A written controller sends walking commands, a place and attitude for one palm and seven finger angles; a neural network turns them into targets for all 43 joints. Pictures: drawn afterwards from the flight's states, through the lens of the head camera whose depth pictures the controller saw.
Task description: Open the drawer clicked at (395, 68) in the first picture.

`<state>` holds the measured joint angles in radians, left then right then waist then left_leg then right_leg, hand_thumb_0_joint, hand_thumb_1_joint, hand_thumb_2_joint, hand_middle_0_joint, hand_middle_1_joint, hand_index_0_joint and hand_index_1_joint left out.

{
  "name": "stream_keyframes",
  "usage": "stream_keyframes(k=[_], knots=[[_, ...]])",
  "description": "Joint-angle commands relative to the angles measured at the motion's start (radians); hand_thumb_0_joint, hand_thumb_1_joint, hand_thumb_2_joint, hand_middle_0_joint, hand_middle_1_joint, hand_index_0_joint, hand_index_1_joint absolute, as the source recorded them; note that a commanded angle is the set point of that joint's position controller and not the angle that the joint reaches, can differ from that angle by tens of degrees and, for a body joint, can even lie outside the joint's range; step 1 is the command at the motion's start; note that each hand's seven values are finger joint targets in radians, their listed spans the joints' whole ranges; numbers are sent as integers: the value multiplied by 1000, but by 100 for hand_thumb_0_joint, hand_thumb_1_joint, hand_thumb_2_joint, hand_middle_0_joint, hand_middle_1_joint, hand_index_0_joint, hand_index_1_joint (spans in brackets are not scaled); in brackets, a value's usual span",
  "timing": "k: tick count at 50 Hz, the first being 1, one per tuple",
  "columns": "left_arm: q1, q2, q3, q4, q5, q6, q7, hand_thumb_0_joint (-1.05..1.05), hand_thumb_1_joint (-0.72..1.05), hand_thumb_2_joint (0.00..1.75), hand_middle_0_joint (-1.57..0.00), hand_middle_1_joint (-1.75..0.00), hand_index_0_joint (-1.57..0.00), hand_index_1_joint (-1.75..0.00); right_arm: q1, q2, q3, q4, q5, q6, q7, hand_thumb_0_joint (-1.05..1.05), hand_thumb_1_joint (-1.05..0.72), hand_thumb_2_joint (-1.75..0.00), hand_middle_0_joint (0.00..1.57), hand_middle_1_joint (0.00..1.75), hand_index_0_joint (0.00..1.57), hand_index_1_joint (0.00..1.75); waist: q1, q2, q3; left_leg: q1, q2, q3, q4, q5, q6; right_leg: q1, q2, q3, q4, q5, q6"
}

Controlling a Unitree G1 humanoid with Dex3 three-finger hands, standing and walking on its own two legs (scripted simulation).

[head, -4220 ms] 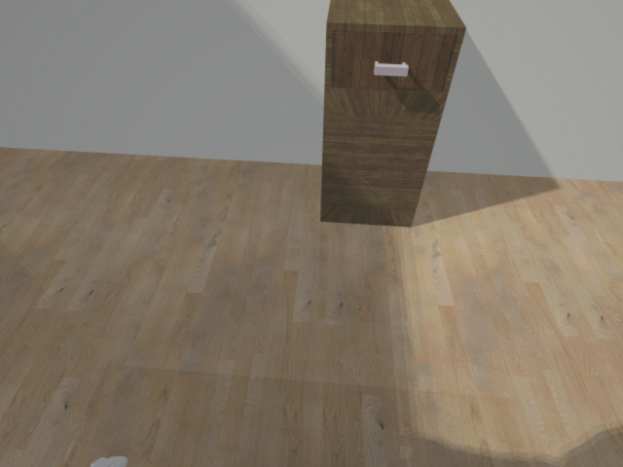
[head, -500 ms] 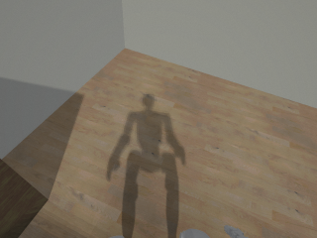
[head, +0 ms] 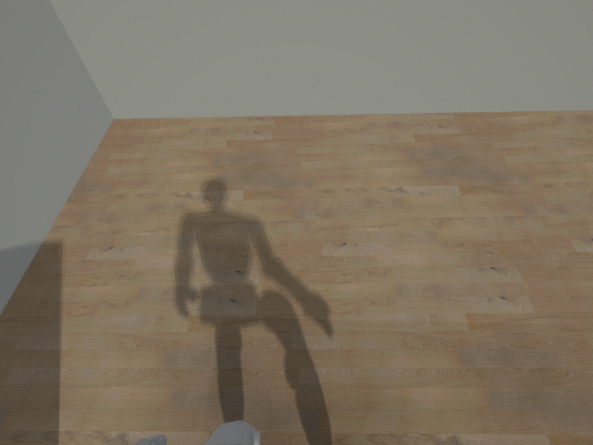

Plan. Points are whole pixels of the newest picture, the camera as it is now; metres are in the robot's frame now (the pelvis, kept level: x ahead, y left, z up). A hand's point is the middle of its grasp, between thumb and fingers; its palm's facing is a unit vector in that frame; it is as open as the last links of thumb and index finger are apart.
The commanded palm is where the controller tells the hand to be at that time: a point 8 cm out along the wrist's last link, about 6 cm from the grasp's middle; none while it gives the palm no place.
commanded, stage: walk to a spot facing it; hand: left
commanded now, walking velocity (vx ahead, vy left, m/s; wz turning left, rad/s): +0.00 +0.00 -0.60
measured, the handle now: out of the picture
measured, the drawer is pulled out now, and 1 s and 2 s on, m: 0.00 0.00 0.00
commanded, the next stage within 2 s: turn to face it in 1.64 s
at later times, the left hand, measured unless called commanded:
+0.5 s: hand out of the picture +0.11 +0.25 -0.17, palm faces -0.23 -0.95 -0.21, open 7.4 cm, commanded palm none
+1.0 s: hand out of the picture +0.13 +0.13 -0.15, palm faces -0.52 -0.82 -0.23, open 7.4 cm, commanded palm none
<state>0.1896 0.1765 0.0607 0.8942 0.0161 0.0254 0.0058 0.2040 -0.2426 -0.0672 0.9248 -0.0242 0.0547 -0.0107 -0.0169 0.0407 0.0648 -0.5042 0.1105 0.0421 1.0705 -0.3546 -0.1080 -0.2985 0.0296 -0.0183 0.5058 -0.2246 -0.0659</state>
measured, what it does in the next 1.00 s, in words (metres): steps on the spot, turning right: left foot, then right foot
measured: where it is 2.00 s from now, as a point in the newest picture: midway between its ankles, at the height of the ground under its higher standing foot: outside the picture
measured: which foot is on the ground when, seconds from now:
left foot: up 0.00-0.22, down 0.24-0.72, up 0.74-1.00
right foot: down 0.00-0.24, up 0.26-0.70, down 0.72-1.00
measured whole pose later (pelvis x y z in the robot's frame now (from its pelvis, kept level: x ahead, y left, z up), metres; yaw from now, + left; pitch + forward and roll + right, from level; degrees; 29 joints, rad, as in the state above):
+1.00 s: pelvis -0.01 +0.00 +0.01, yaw -35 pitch +0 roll +1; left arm 0.29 0.17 0.05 0.96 0.02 -0.02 -0.01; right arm 0.22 -0.26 -0.08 0.94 -0.04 0.03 0.02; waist -0.01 0.04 0.03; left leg -0.54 0.14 0.04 1.01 -0.25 -0.10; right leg -0.13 0.04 0.01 0.40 -0.26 -0.05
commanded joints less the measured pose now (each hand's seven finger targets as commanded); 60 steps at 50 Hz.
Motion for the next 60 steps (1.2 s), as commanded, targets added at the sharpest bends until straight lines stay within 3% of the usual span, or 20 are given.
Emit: stream_keyframes(k=[1,7,10,11,12,13,15,18,28,31,34,35,36,37,38,40,43,55,58,60], knots=[[44,222,57,-53,1,-18,8,0,90,90,-20,-30,-20,-30,-46,-63,-12,-83,6,-19,-12,0,-90,-90,20,30,20,30,41,-154,-106,-34,-6,-18,-83,-28,-1,149,-256,305,-159,348,-104],[6,240,66,-59,8,-4,8,0,90,90,-20,-30,-20,-30,-44,-55,-8,-97,19,-33,-19,0,-90,-90,20,30,20,30,39,-195,-145,107,-57,-22,-322,-79,29,129,-238,400,-119,386,-112],[-47,228,63,-67,-1,7,5,0,90,90,-20,-30,-20,-30,58,-59,-10,-69,23,-44,-28,0,-90,-90,20,30,20,30,-14,-182,-166,317,-75,1,-592,88,46,21,-175,387,-46,324,-36],[-50,190,55,-79,-8,11,2,0,90,90,-20,-30,-20,-30,92,-99,-14,-60,19,-55,-34,0,-90,-90,20,30,20,30,-29,-84,-185,448,10,-72,-714,126,75,-81,-96,327,40,211,15],[-30,133,44,-98,-18,15,-10,0,90,90,-20,-30,-20,-30,70,-195,-30,-79,6,-59,-32,0,-90,-90,20,30,20,30,-18,210,-166,519,260,-325,-821,167,152,-278,44,177,240,-140,82],[-39,148,49,-102,-1,15,-13,0,90,90,-20,-30,-20,-30,35,-223,-35,-100,4,-50,-27,0,-90,-90,20,30,20,30,-12,243,-105,407,391,-381,-835,223,234,-302,26,82,468,-347,112],[5,182,70,-61,15,27,-21,0,90,90,-20,-30,-20,-30,-80,-132,-12,-124,0,-56,-30,0,-90,-90,20,30,20,30,40,158,-53,284,296,-229,-828,251,231,-270,-20,108,662,-241,137],[14,156,64,-49,11,32,-37,0,90,90,-20,-30,-20,-30,-69,-120,-10,-127,-1,-64,-31,0,-90,-90,20,30,20,30,35,115,-48,342,190,-51,-773,367,203,-288,-33,55,727,-164,154],[-88,108,38,-79,4,34,-40,0,90,90,-20,-30,-20,-30,76,-152,-39,-54,0,-58,-17,0,-90,-90,20,30,20,30,-36,148,-72,463,264,59,-709,508,237,-193,-84,-56,377,-229,156],[-74,102,33,-79,2,24,-36,0,90,90,-20,-30,-20,-30,65,-172,-49,-45,-2,-54,-9,0,-90,-90,20,30,20,30,-29,196,-94,457,283,92,-657,540,225,-123,-68,-83,263,-232,133],[11,134,40,-57,4,5,-29,0,90,90,-20,-30,-20,-30,65,-165,-49,-41,3,-51,0,0,-90,-90,20,30,20,30,19,106,-148,363,259,173,-491,435,139,107,-48,-106,-21,-24,96],[91,202,53,-33,10,-8,-22,0,90,90,-20,-30,-20,-30,69,-128,-38,-50,10,-47,6,0,-90,-90,20,30,20,30,66,-66,-194,201,206,213,-312,213,80,302,-159,34,-141,39,49],[157,327,75,-12,15,-17,-7,0,90,90,-20,-30,-20,-30,13,-37,-9,-108,9,-42,12,0,-90,-90,20,30,20,30,107,-403,-160,-127,49,207,-58,-295,24,393,-408,430,-214,175,-54],[196,341,80,-8,-4,-7,5,0,90,90,-20,-30,-20,-30,-52,-76,-8,-136,4,-30,4,0,-90,-90,20,30,20,30,135,-345,-152,-186,35,47,53,-311,36,345,-450,473,-236,124,-124],[156,308,77,-14,-4,-7,10,0,90,90,-20,-30,-20,-30,-78,-85,-11,-136,7,-26,8,0,-90,-90,20,30,20,30,116,-276,-96,-221,58,-1,83,-227,46,293,-407,417,-271,-93,-128],[75,240,59,-26,-5,-20,10,0,90,90,-20,-30,-20,-30,-112,-103,-23,-115,-6,-32,21,0,-90,-90,20,30,20,30,82,-216,-3,-215,64,-16,99,-58,41,192,-316,376,-299,-234,-92],[57,205,41,-24,-4,-52,-1,0,90,90,-20,-30,-20,-30,-27,-92,-24,-66,-11,-42,27,0,-90,-90,20,30,20,30,29,-170,-7,-138,49,2,29,66,17,160,-246,262,-287,-51,-67],[195,192,31,60,10,-84,2,0,90,90,-20,-30,-20,-30,-163,-51,-8,-109,2,-81,32,0,-90,-90,20,30,20,30,66,-165,22,-132,1,4,-255,71,26,251,-259,334,-267,111,-118],[180,194,34,65,10,-78,6,0,90,90,-20,-30,-20,-30,-147,-45,-4,-108,9,-96,27,0,-90,-90,20,30,20,30,55,-184,12,39,-34,23,-407,53,47,193,-244,334,-204,200,-98],[140,190,38,66,3,-73,5,0,90,90,-20,-30,-20,-30,-6,-66,-9,-58,8,-108,12,0,-90,-90,20,30,20,30,-13,-137,-26,310,-62,42,-581,153,56,74,-179,289,-70,226,-53]])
